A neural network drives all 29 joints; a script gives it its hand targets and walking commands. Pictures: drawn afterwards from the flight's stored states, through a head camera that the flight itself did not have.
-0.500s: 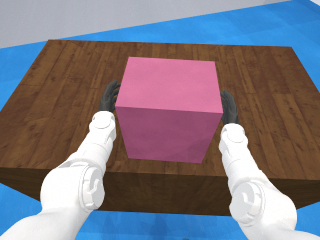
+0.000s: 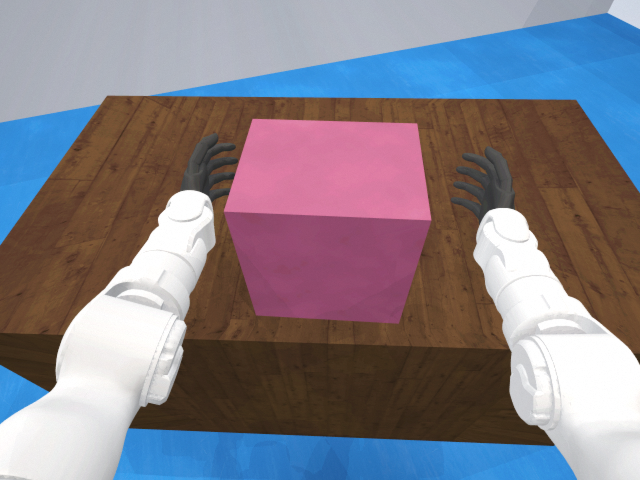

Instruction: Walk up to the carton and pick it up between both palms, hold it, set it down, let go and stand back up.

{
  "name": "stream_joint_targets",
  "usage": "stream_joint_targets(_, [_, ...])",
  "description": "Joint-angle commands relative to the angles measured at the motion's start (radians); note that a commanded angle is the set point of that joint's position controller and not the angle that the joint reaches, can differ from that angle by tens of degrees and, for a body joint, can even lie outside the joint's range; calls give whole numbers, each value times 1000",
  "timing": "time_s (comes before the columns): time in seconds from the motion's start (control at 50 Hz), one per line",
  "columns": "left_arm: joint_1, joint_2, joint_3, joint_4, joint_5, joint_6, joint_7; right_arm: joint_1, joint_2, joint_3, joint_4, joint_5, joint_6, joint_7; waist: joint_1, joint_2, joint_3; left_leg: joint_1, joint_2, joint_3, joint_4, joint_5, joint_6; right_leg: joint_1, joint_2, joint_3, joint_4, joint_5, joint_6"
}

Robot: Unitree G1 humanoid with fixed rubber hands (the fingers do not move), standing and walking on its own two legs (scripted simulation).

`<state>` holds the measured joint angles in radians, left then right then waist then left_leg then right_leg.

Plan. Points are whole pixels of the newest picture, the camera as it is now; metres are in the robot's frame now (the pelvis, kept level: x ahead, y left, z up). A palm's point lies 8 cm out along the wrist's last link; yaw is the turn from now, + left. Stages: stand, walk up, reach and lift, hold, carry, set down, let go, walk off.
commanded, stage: set down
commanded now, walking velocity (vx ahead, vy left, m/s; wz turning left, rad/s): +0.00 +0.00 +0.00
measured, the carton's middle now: (330, 227) +0.49 -0.03 +0.02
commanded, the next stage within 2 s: none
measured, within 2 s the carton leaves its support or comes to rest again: neither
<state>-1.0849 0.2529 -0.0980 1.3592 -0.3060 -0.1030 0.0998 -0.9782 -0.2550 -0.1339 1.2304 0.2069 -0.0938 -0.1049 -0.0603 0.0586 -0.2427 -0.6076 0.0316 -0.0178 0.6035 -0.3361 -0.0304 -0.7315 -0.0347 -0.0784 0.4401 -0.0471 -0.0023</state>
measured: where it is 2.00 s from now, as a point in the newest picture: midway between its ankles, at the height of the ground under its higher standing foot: outside the picture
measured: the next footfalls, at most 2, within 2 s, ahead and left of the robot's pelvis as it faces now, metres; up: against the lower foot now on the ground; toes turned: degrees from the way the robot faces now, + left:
none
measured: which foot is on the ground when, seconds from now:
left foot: down 0.00-1.00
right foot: down 0.00-1.00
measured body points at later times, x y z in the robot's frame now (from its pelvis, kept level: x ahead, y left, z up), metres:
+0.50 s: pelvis -0.03 -0.04 +0.00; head +0.01 -0.06 +0.45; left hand +0.46 +0.16 +0.17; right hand +0.43 -0.25 +0.14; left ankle -0.05 +0.13 -0.72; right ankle +0.08 -0.13 -0.72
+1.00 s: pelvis +0.00 -0.02 +0.02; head +0.02 -0.03 +0.47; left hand +0.42 +0.17 +0.11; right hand +0.40 -0.21 +0.11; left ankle -0.05 +0.13 -0.72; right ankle +0.08 -0.13 -0.72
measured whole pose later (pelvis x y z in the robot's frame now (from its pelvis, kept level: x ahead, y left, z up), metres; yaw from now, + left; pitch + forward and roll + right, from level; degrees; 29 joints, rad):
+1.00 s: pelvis +0.00 -0.02 +0.02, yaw +3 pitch +4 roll +0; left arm -0.72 0.30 -0.01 0.85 -0.23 0.16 -0.03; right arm -0.64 -0.18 -0.03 0.72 0.21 0.11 -0.20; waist -0.07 0.02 -0.03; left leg -0.23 0.03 -0.06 0.43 -0.27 -0.05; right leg -0.37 -0.03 -0.12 0.36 -0.05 -0.02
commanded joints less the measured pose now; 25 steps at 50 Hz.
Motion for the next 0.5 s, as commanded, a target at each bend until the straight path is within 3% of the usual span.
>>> stream_joint_targets(0.0, [-546, 209, -28, -339, -73, 27, -21, -502, -226, 51, -299, 76, 34, -1, -31, -4, -762, -78, -39, 12, -96, 475, -50, 814, 85, 53, 149, 474, -14])
stream_joint_targets(0.02, [-498, 159, -19, -401, -52, 39, -28, -449, -173, 98, -318, 87, 34, 5, -13, -17, -776, -54, -45, 22, -92, 495, -51, 849, 80, 60, 140, 508, -20])
stream_joint_targets(0.04, [-540, 207, -9, -282, -51, 81, -30, -548, -219, 79, -273, 97, 82, 0, -11, -47, -665, -155, -47, 22, -123, 386, -42, 846, 74, 69, 122, 431, -15])
stream_joint_targets(0.06, [-553, 221, -33, -333, -64, 93, -34, -559, -247, 74, -318, 96, 102, 2, -28, -32, -693, -126, -52, 24, -140, 372, -43, 857, 68, 60, 115, 401, -20])
stream_joint_targets(0.1, [-654, 227, -74, -155, -110, 127, -55, -675, -198, 39, -221, 70, 181, -1, -46, -62, -516, -223, -49, 30, -179, 157, -2, 799, 51, 73, 76, 151, -26])
stream_joint_targets(0.12, [-588, 239, -64, -224, -107, 141, -62, -566, -167, 39, -282, 67, 187, -7, -35, -49, -537, -219, -61, 35, -176, 133, 7, 858, 34, 109, 73, 101, -23])
stream_joint_targets(0.16, [-642, 233, -92, -145, -120, 140, -67, -656, -172, 53, -270, 60, 227, 1, -52, -60, -522, -257, -71, 26, -175, 98, 8, 821, 24, 103, 85, 22, -24])
stream_joint_targets(0.2, [-565, 279, -48, -194, -99, 129, -73, -554, -118, 88, -312, 65, 230, -3, -27, -89, -568, -249, -82, 41, -167, 140, 4, 912, 5, 136, 80, 71, -17])
stream_joint_targets(0.22, [-610, 291, -30, -135, -106, 129, -76, -631, -151, 49, -292, 38, 237, -17, -28, -72, -564, -300, -73, 36, -191, 89, 22, 907, 19, 122, 108, 76, -9])
stream_joint_targets(0.24, [-637, 319, -48, -146, -116, 132, -74, -656, -118, 63, -304, 50, 253, -11, -13, -58, -577, -341, -73, 40, -190, 63, 25, 972, 10, 152, 89, 3, -8])
stream_joint_targets(0.26, [-466, 302, -13, -173, -77, 137, -86, -470, -87, 85, -322, 34, 237, -27, -6, -99, -577, -345, -74, 44, -191, 103, 32, 1056, 5, 177, 96, 79, -3])
stream_joint_targets(0.28, [-652, 376, -5, -149, -109, 121, -87, -644, -111, 40, -314, 16, 265, -34, -33, -99, -582, -367, -74, 45, -207, 53, 33, 1061, 1, 176, 89, 6, 6])
stream_joint_targets(0.3, [-568, 367, 17, -126, -87, 128, -92, -556, -97, 66, -314, 25, 260, -35, 14, -90, -554, -417, -66, 39, -202, 15, 51, 1080, -1, 200, 107, -38, 4])
stream_joint_targets(0.32, [-714, 391, -29, -60, -115, 126, -83, -719, -173, -25, -315, -27, 285, -52, -50, -64, -538, -460, -49, 35, -235, -80, 48, 1038, 24, 162, 115, -167, 5])
stream_joint_targets(0.34, [-499, 367, 5, -98, -83, 131, -93, -454, -91, 39, -298, -11, 264, -51, -1, -78, -522, -435, -45, 44, -233, -14, 59, 1133, 26, 191, 113, -89, 12])
stream_joint_targets(0.36, [-637, 364, -25, -83, -114, 114, -96, -611, -110, 3, -339, -25, 270, -56, -29, -78, -524, -456, -55, 58, -214, -25, 44, 1063, 7, 181, 111, -118, 9])
stream_joint_targets(0.38, [-605, 386, -30, -103, -116, 114, -100, -576, -104, -2, -370, -47, 256, -67, -37, -80, -535, -468, -48, 43, -227, -32, 54, 1112, 22, 182, 132, -103, 12])
stream_joint_targets(0.4, [-458, 360, -13, -169, -96, 123, -106, -420, -87, 33, -417, -46, 227, -75, -44, -83, -543, -411, -55, 50, -218, 66, 35, 1144, 35, 170, 134, 24, 17])
stream_joint_targets(0.42, [-724, 411, -34, -163, -129, 87, -104, -658, -115, -31, -411, -59, 243, -77, -58, -36, -565, -469, -65, 65, -208, -30, 28, 1102, 18, 178, 125, -69, 20])
stream_joint_targets(0.44, [-606, 378, -28, -167, -123, 94, -109, -538, -74, -2, -424, -65, 231, -82, -59, -55, -515, -500, -45, 51, -225, -8, 42, 1154, 33, 174, 142, -40, 18])
stream_joint_targets(0.46, [-511, 368, -3, -200, -105, 99, -114, -490, -64, 15, -458, -53, 213, -89, -52, -70, -528, -451, -59, 56, -206, 40, 39, 1176, 30, 164, 134, 18, 14])
stream_joint_targets(0.48, [-521, 360, -18, -221, -104, 97, -113, -485, -53, 15, -430, -55, 201, -97, -51, -46, -520, -415, -63, 55, -222, 60, 30, 1172, 34, 155, 129, 65, 19])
